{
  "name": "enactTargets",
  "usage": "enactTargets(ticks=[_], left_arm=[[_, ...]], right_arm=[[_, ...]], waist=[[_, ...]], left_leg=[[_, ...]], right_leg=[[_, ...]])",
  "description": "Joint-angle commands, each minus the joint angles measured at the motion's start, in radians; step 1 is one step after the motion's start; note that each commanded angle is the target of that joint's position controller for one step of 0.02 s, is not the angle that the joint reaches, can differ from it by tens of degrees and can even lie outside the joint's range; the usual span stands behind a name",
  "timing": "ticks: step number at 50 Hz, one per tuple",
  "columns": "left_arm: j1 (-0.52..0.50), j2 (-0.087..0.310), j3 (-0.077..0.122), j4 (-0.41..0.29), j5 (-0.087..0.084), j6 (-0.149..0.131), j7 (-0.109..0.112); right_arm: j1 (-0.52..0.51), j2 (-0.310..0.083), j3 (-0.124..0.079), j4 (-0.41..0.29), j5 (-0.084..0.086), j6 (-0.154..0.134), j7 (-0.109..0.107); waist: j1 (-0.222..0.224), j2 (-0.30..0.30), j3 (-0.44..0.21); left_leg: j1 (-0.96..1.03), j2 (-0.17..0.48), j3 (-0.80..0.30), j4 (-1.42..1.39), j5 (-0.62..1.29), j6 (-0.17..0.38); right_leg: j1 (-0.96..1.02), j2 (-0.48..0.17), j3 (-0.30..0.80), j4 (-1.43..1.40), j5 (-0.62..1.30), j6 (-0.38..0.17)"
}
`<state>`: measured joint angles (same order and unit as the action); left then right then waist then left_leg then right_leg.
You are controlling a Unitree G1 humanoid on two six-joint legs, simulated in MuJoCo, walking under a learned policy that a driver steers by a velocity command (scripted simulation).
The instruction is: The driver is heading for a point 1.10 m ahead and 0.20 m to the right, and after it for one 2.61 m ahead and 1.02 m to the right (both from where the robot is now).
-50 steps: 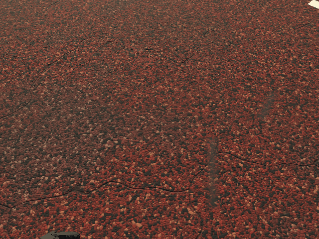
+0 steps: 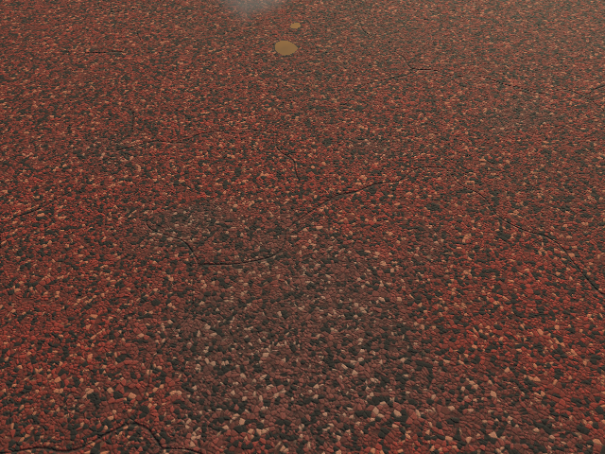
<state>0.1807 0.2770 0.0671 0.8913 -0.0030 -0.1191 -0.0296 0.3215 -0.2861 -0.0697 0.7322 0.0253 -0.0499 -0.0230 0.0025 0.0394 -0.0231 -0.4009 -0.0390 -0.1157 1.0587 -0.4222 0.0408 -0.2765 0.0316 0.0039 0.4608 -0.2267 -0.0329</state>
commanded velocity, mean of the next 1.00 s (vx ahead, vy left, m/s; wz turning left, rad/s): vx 0.49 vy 0.00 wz -0.19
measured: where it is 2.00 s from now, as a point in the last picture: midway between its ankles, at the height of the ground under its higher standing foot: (397, 265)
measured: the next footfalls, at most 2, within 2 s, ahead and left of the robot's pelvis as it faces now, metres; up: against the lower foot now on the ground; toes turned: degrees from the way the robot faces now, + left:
left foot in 0.36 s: +0.36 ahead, +0.15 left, +0.00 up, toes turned +3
right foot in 0.90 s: +0.63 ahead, -0.10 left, +0.00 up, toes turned -16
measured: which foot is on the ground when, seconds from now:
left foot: up 0.00-0.34, down 0.36-0.92, up 0.94-1.00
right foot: down 0.00-0.38, up 0.40-0.88, down 0.90-1.00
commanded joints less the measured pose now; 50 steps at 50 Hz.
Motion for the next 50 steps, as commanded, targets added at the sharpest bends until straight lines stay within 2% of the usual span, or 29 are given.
enactTargets(ticks=[1, 3, 5, 8, 12, 15, 16, 17, 18, 19, 20, 21, 22, 23, 24, 27, 31, 35, 38, 40, 42, 43, 44, 45, 46, 47, 48, 49, 50], left_arm=[[0.045, 0.104, 0.015, -0.032, 0.007, 0.002, 0.009], [0.068, 0.115, 0.015, -0.021, 0.000, 0.001, 0.014], [0.093, 0.139, 0.019, -0.010, -0.008, 0.004, 0.020], [0.131, 0.158, 0.018, 0.002, -0.016, 0.013, 0.025], [0.206, 0.169, 0.014, 0.025, -0.025, 0.029, 0.023], [0.216, 0.189, 0.019, 0.035, -0.027, 0.045, 0.028], [0.207, 0.203, 0.023, 0.033, -0.027, 0.049, 0.030], [0.198, 0.199, 0.020, 0.029, -0.026, 0.054, 0.031], [0.187, 0.176, 0.009, 0.011, -0.012, 0.053, 0.033], [0.269, 0.062, -0.026, -0.024, 0.003, 0.038, 0.028], [0.286, 0.072, -0.030, -0.006, -0.011, 0.017, 0.020], [0.212, 0.161, -0.001, -0.028, -0.044, 0.011, 0.016], [0.142, 0.160, -0.001, -0.046, -0.051, 0.010, 0.016], [0.114, 0.141, 0.000, -0.050, -0.040, 0.016, 0.019], [0.127, 0.133, 0.007, -0.042, -0.029, 0.031, 0.024], [0.161, 0.073, 0.002, -0.034, -0.028, 0.072, 0.028], [0.065, 0.068, 0.008, -0.075, -0.021, 0.074, 0.024], [-0.071, 0.042, -0.007, -0.123, -0.013, 0.064, -0.003], [-0.164, 0.036, -0.015, -0.176, -0.015, 0.063, -0.020], [-0.203, 0.042, -0.014, -0.213, -0.016, 0.063, -0.033], [-0.188, 0.062, -0.004, -0.236, -0.020, 0.065, -0.042], [-0.146, 0.083, 0.008, -0.237, -0.022, 0.069, -0.043], [-0.045, 0.120, 0.029, -0.220, -0.025, 0.071, -0.040], [0.118, 0.177, 0.062, -0.183, -0.027, 0.072, -0.027], [0.251, 0.274, 0.093, -0.160, -0.025, 0.085, -0.003], [0.199, 0.330, 0.096, -0.190, -0.029, 0.077, -0.002], [0.223, 0.242, 0.069, -0.199, -0.018, 0.070, -0.006], [0.195, 0.194, 0.057, -0.195, -0.014, 0.060, -0.005], [0.130, 0.169, 0.049, -0.201, -0.017, 0.053, -0.006]], right_arm=[[-0.073, -0.096, -0.023, -0.099, -0.014, -0.031, 0.009], [-0.097, -0.064, -0.013, -0.115, -0.018, -0.032, 0.016], [-0.154, -0.044, -0.002, -0.142, -0.020, -0.033, 0.017], [-0.241, -0.011, 0.015, -0.170, -0.014, -0.040, 0.028], [-0.337, -0.019, 0.017, -0.202, 0.000, -0.042, 0.048], [-0.334, -0.054, 0.004, -0.214, 0.001, -0.044, 0.059], [-0.276, -0.079, -0.008, -0.201, -0.004, -0.044, 0.058], [-0.147, -0.115, -0.030, -0.162, -0.007, -0.041, 0.052], [0.018, -0.161, -0.050, -0.120, -0.012, -0.034, 0.041], [0.135, -0.261, -0.071, -0.106, -0.042, -0.027, 0.031], [0.153, -0.206, -0.054, -0.098, -0.033, -0.024, 0.035], [0.086, -0.148, -0.033, -0.097, -0.029, -0.026, 0.037], [0.021, -0.119, -0.023, -0.100, -0.026, -0.029, 0.037], [-0.037, -0.095, -0.015, -0.093, -0.029, -0.035, 0.042], [-0.079, -0.069, -0.009, -0.091, -0.033, -0.046, 0.045], [-0.116, -0.067, -0.016, -0.059, -0.036, -0.073, 0.048], [-0.090, -0.087, -0.026, -0.017, -0.046, -0.080, 0.031], [-0.057, -0.120, -0.034, 0.010, -0.036, -0.071, 0.015], [0.002, -0.140, -0.042, 0.044, -0.024, -0.051, 0.010], [0.022, -0.151, -0.048, 0.058, -0.015, -0.031, 0.007], [0.008, -0.174, -0.053, 0.057, -0.012, -0.014, 0.000], [0.001, -0.189, -0.056, 0.053, -0.010, -0.005, -0.005], [-0.009, -0.200, -0.057, 0.048, -0.010, 0.005, -0.010], [-0.025, -0.197, -0.052, 0.041, -0.006, 0.009, -0.015], [0.001, -0.143, -0.030, 0.018, -0.032, -0.005, -0.015], [0.060, -0.030, 0.007, -0.032, -0.038, -0.041, 0.003], [-0.052, -0.119, -0.007, -0.045, -0.002, -0.082, 0.021], [-0.125, -0.134, -0.009, -0.072, 0.025, -0.099, 0.028], [-0.131, -0.122, -0.006, -0.068, 0.010, -0.104, 0.022]], waist=[[0.031, -0.140, 0.061], [0.033, -0.150, 0.055], [0.045, -0.128, 0.062], [0.072, -0.126, 0.066], [0.099, -0.127, 0.090], [0.057, -0.139, 0.083], [0.014, -0.147, 0.042], [-0.059, -0.134, -0.039], [-0.135, -0.109, -0.150], [-0.122, 0.124, -0.315], [-0.121, 0.219, -0.413], [-0.115, 0.139, -0.236], [-0.091, 0.087, -0.118], [-0.055, 0.039, -0.045], [-0.021, 0.055, -0.011], [0.025, 0.048, 0.029], [0.014, 0.017, 0.069], [-0.036, -0.010, 0.105], [-0.073, -0.024, 0.132], [-0.078, -0.015, 0.133], [-0.049, 0.019, 0.094], [-0.019, 0.045, 0.049], [0.039, 0.058, -0.015], [0.129, 0.038, -0.100], [0.159, -0.112, -0.200], [0.052, -0.305, -0.318], [0.129, -0.160, -0.342], [0.123, -0.119, -0.207], [0.066, -0.024, -0.102]], left_leg=[[-0.367, 0.124, -0.012, 0.035, 0.116, 0.001], [-0.349, 0.139, 0.035, -0.025, 0.167, -0.019], [-0.348, 0.144, 0.064, -0.136, 0.228, -0.040], [-0.277, 0.126, 0.104, -0.332, 0.361, -0.048], [-0.200, 0.091, 0.130, -0.472, 0.429, -0.033], [-0.138, 0.068, 0.131, -0.534, 0.361, 0.012], [-0.039, 0.043, 0.150, -0.551, 0.344, 0.033], [0.147, 0.017, 0.172, -0.578, 0.364, 0.064], [0.419, 0.086, 0.108, -0.546, 0.380, 0.103], [0.810, 0.369, -0.309, -0.559, 0.262, 0.231], [0.830, 0.469, -0.618, -0.717, 0.162, 0.290], [0.697, 0.434, -0.482, -0.739, 0.123, 0.241], [0.547, 0.387, -0.322, -0.763, 0.176, 0.207], [0.416, 0.342, -0.223, -0.807, 0.225, 0.186], [0.328, 0.306, -0.142, -0.848, 0.270, 0.167], [0.214, 0.288, -0.011, -0.930, 0.367, 0.171], [0.253, 0.273, 0.124, -0.955, 0.461, 0.156], [0.288, 0.264, 0.234, -0.970, 0.481, 0.127], [0.415, 0.302, 0.263, -0.933, 0.526, 0.122], [0.501, 0.325, 0.277, -0.879, 0.616, 0.114], [0.542, 0.330, 0.306, -0.776, 0.901, 0.093], [0.550, 0.327, 0.317, -0.687, 1.085, 0.080], [0.529, 0.313, 0.331, -0.537, 1.201, 0.064], [0.421, 0.273, 0.355, -0.318, 1.144, 0.028], [0.142, 0.217, 0.352, 0.004, 0.685, -0.020], [-0.269, -0.017, 0.190, 0.348, -0.151, -0.081], [-0.380, 0.027, 0.003, 0.385, -0.138, -0.050], [-0.422, 0.069, 0.013, 0.337, -0.061, -0.027], [-0.385, 0.115, 0.021, 0.230, 0.011, -0.024]], right_leg=[[0.239, -0.280, 0.365, -0.280, -0.105, -0.161], [0.219, -0.261, 0.289, -0.306, 0.037, -0.174], [0.214, -0.251, 0.224, -0.321, 0.159, -0.180], [0.198, -0.221, 0.129, -0.318, 0.266, -0.159], [0.227, -0.250, 0.109, -0.304, 0.289, -0.147], [0.308, -0.288, 0.102, -0.236, 0.452, -0.123], [0.318, -0.280, 0.080, -0.158, 0.617, -0.110], [0.290, -0.245, 0.042, -0.004, 0.751, -0.089], [0.142, -0.204, 0.015, 0.214, 0.653, -0.058], [-0.243, -0.064, -0.032, 0.621, 0.187, 0.008], [-0.372, -0.003, 0.103, 0.801, -0.338, 0.009], [-0.460, -0.060, 0.127, 0.867, -0.298, -0.001], [-0.460, -0.107, 0.096, 0.836, -0.211, -0.007], [-0.429, -0.139, 0.084, 0.774, -0.145, -0.002], [-0.375, -0.168, 0.093, 0.726, -0.094, 0.002], [-0.319, -0.173, 0.102, 0.691, -0.009, 0.025], [-0.414, -0.157, 0.134, 0.518, 0.193, 0.039], [-0.382, -0.140, 0.048, 0.291, 0.349, 0.029], [-0.439, -0.133, 0.015, 0.204, 0.306, 0.007], [-0.466, -0.120, -0.017, 0.174, 0.216, -0.014], [-0.390, -0.071, -0.075, 0.159, 0.113, -0.047], [-0.309, -0.031, -0.109, 0.168, 0.058, -0.068], [-0.172, 0.012, -0.129, 0.161, 0.027, -0.095], [0.080, 0.045, -0.114, 0.085, 0.092, -0.136], [0.395, -0.131, 0.167, 0.083, 0.139, -0.207], [0.687, -0.358, 0.759, -0.063, -0.032, -0.418], [0.700, -0.362, 0.785, -0.155, -0.069, -0.383], [0.592, -0.329, 0.629, -0.159, -0.015, -0.341], [0.426, -0.282, 0.510, -0.163, 0.091, -0.304]])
